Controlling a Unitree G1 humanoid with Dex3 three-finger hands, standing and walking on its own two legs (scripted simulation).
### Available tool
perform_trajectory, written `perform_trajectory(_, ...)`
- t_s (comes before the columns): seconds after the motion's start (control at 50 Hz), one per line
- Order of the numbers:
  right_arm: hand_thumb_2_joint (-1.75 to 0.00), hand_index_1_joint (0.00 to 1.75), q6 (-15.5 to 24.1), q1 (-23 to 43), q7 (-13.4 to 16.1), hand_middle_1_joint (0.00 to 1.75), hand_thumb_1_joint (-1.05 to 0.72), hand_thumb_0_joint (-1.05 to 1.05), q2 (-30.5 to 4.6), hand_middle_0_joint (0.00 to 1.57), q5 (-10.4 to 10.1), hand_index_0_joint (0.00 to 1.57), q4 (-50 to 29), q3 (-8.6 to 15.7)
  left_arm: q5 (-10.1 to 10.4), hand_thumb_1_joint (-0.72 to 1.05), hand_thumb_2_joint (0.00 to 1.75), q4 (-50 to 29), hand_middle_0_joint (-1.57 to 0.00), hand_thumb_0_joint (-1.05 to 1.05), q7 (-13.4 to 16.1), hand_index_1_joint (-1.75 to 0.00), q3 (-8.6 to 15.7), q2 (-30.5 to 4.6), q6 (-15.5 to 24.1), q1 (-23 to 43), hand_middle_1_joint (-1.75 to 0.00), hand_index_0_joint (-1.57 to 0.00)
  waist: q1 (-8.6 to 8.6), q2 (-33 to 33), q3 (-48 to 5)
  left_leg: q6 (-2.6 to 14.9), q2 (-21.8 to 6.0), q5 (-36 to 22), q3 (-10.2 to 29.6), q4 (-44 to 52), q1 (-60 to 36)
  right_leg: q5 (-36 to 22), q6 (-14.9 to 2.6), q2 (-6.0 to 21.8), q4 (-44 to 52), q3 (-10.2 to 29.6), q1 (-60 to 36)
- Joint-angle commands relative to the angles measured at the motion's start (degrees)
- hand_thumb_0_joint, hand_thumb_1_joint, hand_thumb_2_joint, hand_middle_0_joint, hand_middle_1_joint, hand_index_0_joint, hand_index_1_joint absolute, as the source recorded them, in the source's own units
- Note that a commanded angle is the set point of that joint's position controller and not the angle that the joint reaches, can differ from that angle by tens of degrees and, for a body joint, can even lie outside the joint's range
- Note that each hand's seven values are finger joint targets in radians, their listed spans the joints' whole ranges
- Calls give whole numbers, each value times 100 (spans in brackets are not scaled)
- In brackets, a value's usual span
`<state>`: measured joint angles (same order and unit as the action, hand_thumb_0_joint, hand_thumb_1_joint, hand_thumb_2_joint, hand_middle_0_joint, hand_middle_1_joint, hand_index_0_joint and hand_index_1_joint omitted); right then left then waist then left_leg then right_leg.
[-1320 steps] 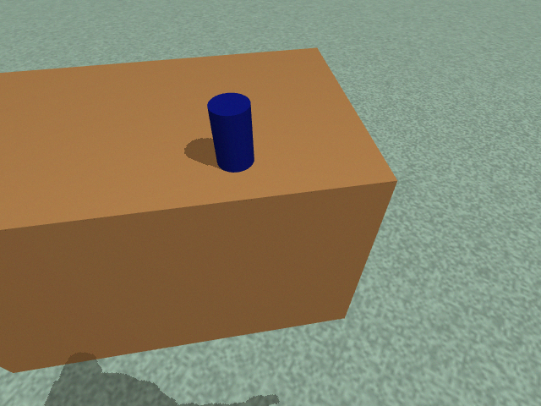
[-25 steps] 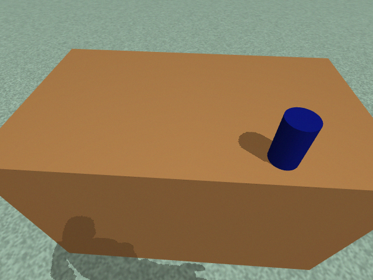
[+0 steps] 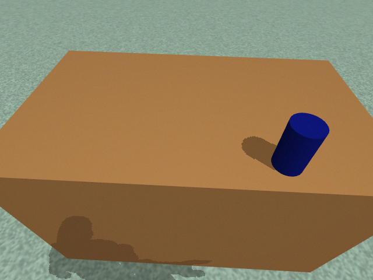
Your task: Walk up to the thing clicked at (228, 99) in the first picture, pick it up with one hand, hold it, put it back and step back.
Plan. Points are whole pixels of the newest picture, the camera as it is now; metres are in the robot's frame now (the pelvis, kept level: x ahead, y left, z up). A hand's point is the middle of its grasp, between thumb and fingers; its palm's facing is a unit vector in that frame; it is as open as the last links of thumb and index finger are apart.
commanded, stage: home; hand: right
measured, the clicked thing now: (297, 146) +0.44 -0.26 +0.04
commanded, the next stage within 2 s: stand in 0.24 s
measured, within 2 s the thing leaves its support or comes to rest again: neither
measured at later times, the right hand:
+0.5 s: hand out of the picture +0.07 -0.26 -0.15, palm faces -0.03 +0.93 -0.36, open 16.3 cm
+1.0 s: hand out of the picture +0.08 -0.26 -0.16, palm faces -0.03 +0.94 -0.35, open 7.6 cm
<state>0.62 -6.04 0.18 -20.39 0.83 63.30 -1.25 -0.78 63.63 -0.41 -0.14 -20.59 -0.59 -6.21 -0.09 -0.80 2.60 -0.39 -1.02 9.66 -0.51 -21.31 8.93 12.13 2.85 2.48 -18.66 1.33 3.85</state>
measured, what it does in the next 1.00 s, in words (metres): stands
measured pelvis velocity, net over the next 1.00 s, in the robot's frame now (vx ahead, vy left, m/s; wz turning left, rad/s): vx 0.01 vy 0.00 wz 0.00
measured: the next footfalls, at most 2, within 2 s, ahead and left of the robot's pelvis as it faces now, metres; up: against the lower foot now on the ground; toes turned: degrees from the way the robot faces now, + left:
none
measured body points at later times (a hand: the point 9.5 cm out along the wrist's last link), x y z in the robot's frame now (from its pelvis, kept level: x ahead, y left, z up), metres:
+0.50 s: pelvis +0.00 +0.00 +0.00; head +0.01 +0.00 +0.45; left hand +0.07 +0.30 -0.14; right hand +0.08 -0.30 -0.13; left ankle +0.02 +0.12 -0.75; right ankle -0.02 -0.15 -0.75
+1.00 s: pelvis +0.01 +0.00 +0.00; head +0.03 +0.00 +0.45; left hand +0.08 +0.30 -0.13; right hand +0.08 -0.31 -0.13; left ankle +0.02 +0.12 -0.75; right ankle -0.02 -0.15 -0.75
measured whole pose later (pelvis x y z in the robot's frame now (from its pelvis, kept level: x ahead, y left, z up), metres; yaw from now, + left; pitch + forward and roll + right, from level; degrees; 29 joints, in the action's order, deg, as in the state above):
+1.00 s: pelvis +0.01 +0.00 +0.00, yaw +0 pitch -2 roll +0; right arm 0.4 -6.6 -0.1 -20.2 0.7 64.1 -0.2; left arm -0.6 63.5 -0.2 0.2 -20.0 -0.4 -7.7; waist 0.1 0.0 3.3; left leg -0.7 -1.2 10.0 -0.5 -20.2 8.5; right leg 12.7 2.5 2.4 -18.1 1.3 3.6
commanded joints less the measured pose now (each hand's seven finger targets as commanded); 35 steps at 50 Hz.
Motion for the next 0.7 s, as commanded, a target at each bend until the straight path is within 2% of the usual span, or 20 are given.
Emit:
perform_trajectory(0.0, -4, 5, 139, 221, 67, 5, 57, 0, -1319, 5, -11, 5, -261, 305, -26, 90, 90, -228, -20, 0, 57, -30, 239, -1152, 113, 41, -30, -20, -34, 163, -239, 169, -677, -401, 618, 562, -222, -447, -343, 423, 278, 248, 274)
perform_trajectory(0.1, -4, 5, 129, 281, 56, 5, 58, 0, -1320, 5, -16, 5, -249, 356, -22, 90, 90, -235, -20, 0, 59, -30, 230, -1132, 132, 36, -30, -20, -19, 88, -276, 166, -648, -394, 573, 497, -349, -343, -352, 434, 339, 278, 387)
perform_trajectory(0.18, -5, 5, 138, 260, 52, 5, 56, 0, -1285, 5, -25, 5, -234, 351, -11, 90, 90, -248, -20, 0, 72, -30, 237, -1171, 162, 6, -30, -20, -12, 51, -491, 171, -651, -983, 512, 337, -522, -857, -340, 490, 288, 299, 236)
perform_trajectory(0.2, -4, 5, 131, 192, 58, 5, 57, 0, -1285, 5, -18, 5, -228, 354, -16, 90, 90, -256, -20, 0, 84, -30, 244, -1208, 159, 58, -30, -20, 30, 38, -475, 166, -638, -1002, 497, 354, -428, -862, -335, 498, 291, 304, 203)
perform_trajectory(0.26, -5, 5, 117, 205, 57, 5, 55, 0, -1266, 5, -34, 5, -198, 342, 2, 90, 90, -246, -20, 0, 90, -30, 226, -1172, 153, 16, -30, -20, 12, 26, -461, 176, -650, -1056, 496, 321, -490, -925, -348, 499, 270, 293, 185)
perform_trajectory(0.32, -5, 5, 97, 166, 54, 5, 56, 0, -1264, 5, -17, 5, -175, 342, 9, 90, 90, -217, -20, 0, 89, -30, 238, -1179, 120, -21, -30, -20, 17, 92, -154, 143, -594, -285, 535, 521, -207, -377, -362, 463, 344, 304, 335)
perform_trajectory(0.36, -21, 21, 96, 188, 50, 21, 40, 0, -1296, 20, -24, 20, -185, 352, -7, 90, 90, -224, -20, 0, 90, -30, 238, -1183, 120, -50, -30, -20, 2, 130, -146, 167, -617, -249, 585, 548, -177, -381, -366, 453, 337, 271, 314)
perform_trajectory(0.38, -29, 29, 93, 177, 50, 29, 32, 0, -1261, 20, -16, 20, -198, 352, -11, 90, 90, -241, -20, 0, 91, -30, 253, -1196, 123, -40, -30, -20, 3, 77, -218, 172, -619, -325, 554, 522, -229, -426, -376, 472, 331, 287, 300)
perform_trajectory(0.5, -77, 30, 123, 156, 47, 30, -16, 0, -1268, 20, -26, 20, -206, 349, 2, 90, 90, -268, -20, 0, 86, -30, 252, -1167, 145, -66, -30, -20, -5, 92, -325, 164, -627, -771, 520, 438, -373, -679, -373, 494, 313, 306, 272)
perform_trajectory(0.54, -90, 30, 124, 181, 49, 30, -32, 0, -1265, 20, -34, 20, -204, 351, 6, 90, 90, -269, -20, 0, 88, -30, 251, -1162, 140, -65, -30, -20, -5, 104, -260, 143, -612, -736, 529, 442, -342, -607, -365, 472, 317, 288, 313)
perform_trajectory(0.64, -90, 30, 116, 146, 49, 30, -72, 0, -1247, 20, -30, 20, -214, 347, -8, 90, 90, -277, -20, 0, 88, -30, 264, -1170, 136, -47, -30, -20, 7, 74, -181, 148, -610, -525, 533, 499, -271, -536, -366, 475, 334, 285, 342)
perform_trajectory(0.68, -90, 30, 116, 207, 52, 30, -88, 0, -1259, 20, -30, 20, -234, 361, -4, 90, 90, -295, -20, 0, 85, -30, 259, -1140, 136, -64, -30, -20, -15, 79, -261, 158, -628, -605, 529, 443, -374, -577, -369, 475, 337, 281, 352)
